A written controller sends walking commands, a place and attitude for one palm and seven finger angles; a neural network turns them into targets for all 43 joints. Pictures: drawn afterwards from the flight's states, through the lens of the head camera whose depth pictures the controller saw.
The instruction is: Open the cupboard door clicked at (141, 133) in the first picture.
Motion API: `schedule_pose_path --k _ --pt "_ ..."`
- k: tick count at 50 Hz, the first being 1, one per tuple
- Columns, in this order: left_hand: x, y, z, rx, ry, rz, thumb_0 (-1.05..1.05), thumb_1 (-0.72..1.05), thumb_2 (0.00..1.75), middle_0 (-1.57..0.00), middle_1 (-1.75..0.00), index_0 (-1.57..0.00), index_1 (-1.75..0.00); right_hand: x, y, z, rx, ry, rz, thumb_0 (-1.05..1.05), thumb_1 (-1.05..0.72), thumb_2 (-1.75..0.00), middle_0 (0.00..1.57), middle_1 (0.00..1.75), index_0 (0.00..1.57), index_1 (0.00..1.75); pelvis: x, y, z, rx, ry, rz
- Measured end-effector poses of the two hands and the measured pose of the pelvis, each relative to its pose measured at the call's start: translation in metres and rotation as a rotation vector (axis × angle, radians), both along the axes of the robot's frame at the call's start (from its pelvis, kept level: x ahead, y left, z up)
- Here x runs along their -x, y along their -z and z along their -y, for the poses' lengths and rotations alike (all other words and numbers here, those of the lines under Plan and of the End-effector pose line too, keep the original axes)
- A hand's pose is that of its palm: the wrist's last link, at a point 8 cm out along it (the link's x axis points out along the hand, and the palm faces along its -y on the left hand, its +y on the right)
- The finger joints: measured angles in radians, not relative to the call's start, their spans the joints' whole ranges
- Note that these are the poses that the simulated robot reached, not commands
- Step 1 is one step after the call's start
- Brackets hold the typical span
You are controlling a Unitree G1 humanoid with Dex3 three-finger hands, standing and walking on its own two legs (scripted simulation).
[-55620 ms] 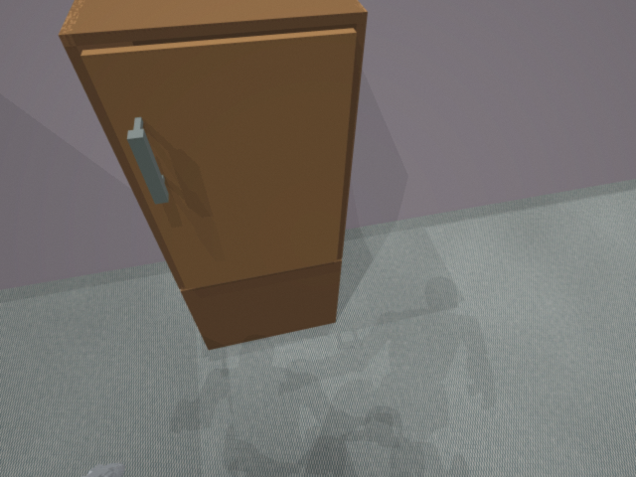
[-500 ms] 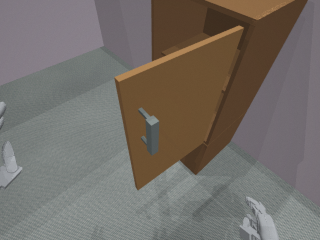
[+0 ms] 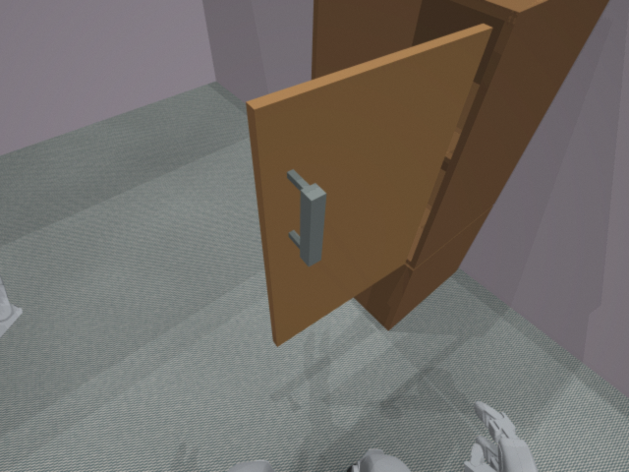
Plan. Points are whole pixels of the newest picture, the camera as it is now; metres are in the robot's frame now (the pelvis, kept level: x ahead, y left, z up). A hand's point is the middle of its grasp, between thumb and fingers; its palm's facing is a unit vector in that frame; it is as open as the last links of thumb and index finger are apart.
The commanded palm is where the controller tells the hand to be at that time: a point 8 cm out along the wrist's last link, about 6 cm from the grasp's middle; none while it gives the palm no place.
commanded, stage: step back with the hand held close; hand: left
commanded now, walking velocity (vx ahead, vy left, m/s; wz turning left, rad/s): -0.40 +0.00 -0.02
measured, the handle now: (302, 219) +0.42 +0.04 +0.08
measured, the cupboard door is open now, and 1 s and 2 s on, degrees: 86 86 86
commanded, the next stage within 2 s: stop stepping back and stand still in 0.54 s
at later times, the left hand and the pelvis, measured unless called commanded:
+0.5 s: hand (40, 365) +0.16 +0.22 +0.19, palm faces +0.36 -0.81 -0.46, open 7.4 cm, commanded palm +0.08 +0.27 +0.21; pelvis -0.07 -0.02 +0.02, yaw -3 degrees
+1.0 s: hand out of the picture +0.01 +0.20 +0.19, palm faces +0.35 -0.79 -0.50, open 7.4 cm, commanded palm -0.04 +0.24 +0.21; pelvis -0.19 -0.05 +0.03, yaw -2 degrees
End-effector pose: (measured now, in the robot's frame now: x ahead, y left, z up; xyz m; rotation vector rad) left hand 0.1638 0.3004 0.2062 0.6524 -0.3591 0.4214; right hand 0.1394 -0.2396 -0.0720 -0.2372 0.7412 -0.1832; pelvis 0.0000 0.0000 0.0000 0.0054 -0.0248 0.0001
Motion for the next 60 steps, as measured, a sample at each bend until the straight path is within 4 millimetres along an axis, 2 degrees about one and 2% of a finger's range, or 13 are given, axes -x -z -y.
schedule_pose_path --k 9,13,17,21,26,29,31,35,41,46,52,56,60 --pt "0.009 0.006 0.005 0.050 0.067 -0.005 0.01 0.88 0.90 -0.21 -0.30 -0.21 -0.30 0.006 -0.005 0.000 0.018 -0.001 -0.024 0.01 -0.90 -0.90 0.21 0.30 0.21 0.30 0.020 -0.002 -0.005 0.002 -0.017 -0.026" --pt "0.022 -0.004 -0.004 0.003 0.045 -0.025 0.01 0.88 0.90 -0.21 -0.30 -0.21 -0.30 0.012 -0.012 -0.005 0.023 0.008 -0.005 0.01 -0.90 -0.90 0.21 0.30 0.21 0.30 0.024 -0.009 -0.006 0.047 -0.033 -0.036" --pt "0.035 -0.013 -0.008 0.053 -0.004 -0.012 0.01 0.88 0.90 -0.21 -0.30 -0.21 -0.30 0.017 -0.020 -0.012 -0.003 -0.017 -0.007 0.01 -0.90 -0.90 0.21 0.30 0.21 0.30 0.027 -0.021 -0.001 0.054 0.000 -0.075" --pt "0.035 -0.007 0.009 0.130 0.013 -0.037 0.01 0.89 0.90 -0.21 -0.30 -0.21 -0.30 0.021 -0.022 -0.014 -0.033 -0.055 0.006 0.01 -0.90 -0.90 0.21 0.30 0.21 0.30 0.044 -0.027 0.008 0.050 0.034 -0.101" --pt "0.042 -0.004 0.050 0.088 0.133 -0.101 0.01 0.89 0.90 -0.21 -0.30 -0.21 -0.30 0.036 -0.018 0.001 -0.077 -0.064 0.055 0.01 -0.90 -0.90 0.21 0.30 0.21 0.30 0.082 -0.021 0.030 0.016 0.063 -0.115" --pt "0.059 -0.010 0.072 0.030 0.208 -0.143 0.01 0.89 0.90 -0.21 -0.30 -0.21 -0.30 0.056 -0.019 0.018 -0.087 -0.026 0.043 0.01 -0.90 -0.90 0.21 0.30 0.21 0.30 0.102 -0.023 0.039 0.033 0.069 -0.101" --pt "0.072 -0.015 0.077 -0.013 0.223 -0.174 0.01 0.88 0.90 -0.21 -0.30 -0.21 -0.30 0.073 -0.024 0.031 -0.074 0.010 0.017 0.01 -0.90 -0.90 0.21 0.30 0.21 0.30 0.108 -0.027 0.045 0.002 0.083 -0.110" --pt "0.093 -0.015 0.073 -0.017 0.178 -0.214 0.01 0.88 0.90 -0.22 -0.30 -0.22 -0.30 0.104 -0.034 0.055 -0.006 0.060 -0.015 0.01 -0.90 -0.90 0.21 0.30 0.21 0.30 0.120 -0.034 0.048 -0.023 0.094 -0.115" --pt "0.119 0.001 0.061 0.066 0.119 -0.193 0.01 0.88 0.90 -0.21 -0.30 -0.22 -0.30 0.146 -0.037 0.076 0.054 0.122 -0.005 0.01 -0.90 -0.90 0.20 0.30 0.20 0.30 0.147 -0.028 0.045 -0.005 0.071 -0.077" --pt "0.158 0.003 0.063 0.077 0.108 -0.192 0.01 0.88 0.90 -0.21 -0.30 -0.21 -0.30 0.181 -0.039 0.074 0.049 0.093 0.038 0.01 -0.90 -0.90 0.20 0.30 0.20 0.30 0.176 -0.026 0.048 -0.004 0.053 -0.037" --pt "0.205 -0.006 0.059 0.091 0.062 -0.099 0.01 0.88 0.90 -0.21 -0.30 -0.21 -0.30 0.220 -0.026 0.063 0.018 0.067 -0.012 0.01 -0.90 -0.90 0.20 0.30 0.20 0.30 0.200 -0.027 0.049 0.005 0.051 -0.024" --pt "0.215 -0.003 0.047 0.144 0.018 -0.028 0.01 0.88 0.90 -0.21 -0.30 -0.21 -0.30 0.239 -0.019 0.053 0.023 0.057 -0.049 0.01 -0.90 -0.90 0.21 0.30 0.21 0.30 0.209 -0.026 0.043 -0.003 0.032 -0.018" --pt "0.216 0.005 0.037 0.170 0.009 -0.013 0.01 0.88 0.90 -0.21 -0.30 -0.21 -0.30 0.248 -0.011 0.042 0.026 0.062 -0.027 0.01 -0.90 -0.90 0.21 0.30 0.21 0.30 0.219 -0.018 0.032 0.003 0.014 -0.002"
